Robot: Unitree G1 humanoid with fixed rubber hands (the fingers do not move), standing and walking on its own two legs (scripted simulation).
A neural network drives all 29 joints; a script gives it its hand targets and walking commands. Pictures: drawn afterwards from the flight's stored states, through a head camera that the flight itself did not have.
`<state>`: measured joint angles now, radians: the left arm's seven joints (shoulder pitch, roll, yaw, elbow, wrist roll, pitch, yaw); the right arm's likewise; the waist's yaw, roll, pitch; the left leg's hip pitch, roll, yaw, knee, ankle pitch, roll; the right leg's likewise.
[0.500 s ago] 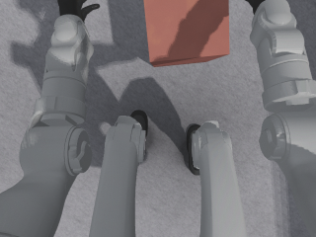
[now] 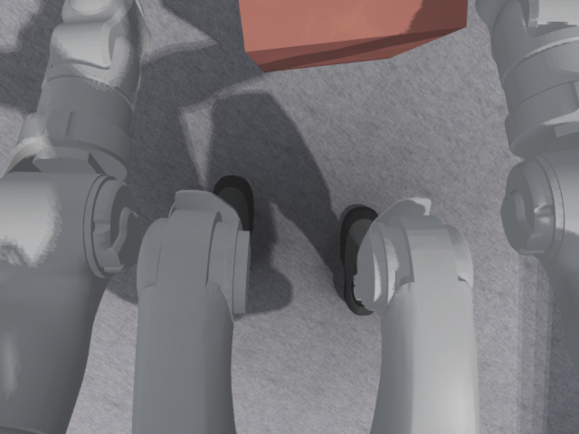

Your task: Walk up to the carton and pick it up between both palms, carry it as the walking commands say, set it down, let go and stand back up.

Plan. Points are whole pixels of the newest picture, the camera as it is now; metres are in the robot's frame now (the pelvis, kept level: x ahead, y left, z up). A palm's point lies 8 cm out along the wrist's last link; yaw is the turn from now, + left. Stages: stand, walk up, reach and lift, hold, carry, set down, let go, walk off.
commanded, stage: reach and lift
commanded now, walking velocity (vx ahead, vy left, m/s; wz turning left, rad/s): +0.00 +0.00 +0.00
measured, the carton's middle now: out of the picture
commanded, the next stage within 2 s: none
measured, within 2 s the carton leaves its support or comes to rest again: leaves its support in 1.74 s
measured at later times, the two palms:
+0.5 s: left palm out of the picture +0.53 +0.22 -0.21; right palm out of the picture +0.57 -0.14 -0.21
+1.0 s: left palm out of the picture +0.54 +0.18 -0.20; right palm out of the picture +0.57 -0.11 -0.21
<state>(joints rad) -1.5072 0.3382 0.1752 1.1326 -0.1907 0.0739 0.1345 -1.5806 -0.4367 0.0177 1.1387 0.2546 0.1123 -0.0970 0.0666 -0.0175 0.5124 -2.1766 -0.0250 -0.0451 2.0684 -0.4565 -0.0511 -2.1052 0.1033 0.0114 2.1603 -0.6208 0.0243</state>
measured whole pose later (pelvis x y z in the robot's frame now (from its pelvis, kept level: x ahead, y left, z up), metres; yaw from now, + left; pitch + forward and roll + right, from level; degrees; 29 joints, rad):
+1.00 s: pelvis +0.01 +0.00 -0.02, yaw -1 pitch +34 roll +1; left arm -1.53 0.26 0.22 1.22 -0.15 0.04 0.13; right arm -1.58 -0.34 0.05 1.19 0.19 0.10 -0.13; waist 0.09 0.00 0.46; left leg -2.24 -0.01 -0.03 2.15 -0.50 -0.05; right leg -2.19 0.11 0.02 2.24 -0.63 0.02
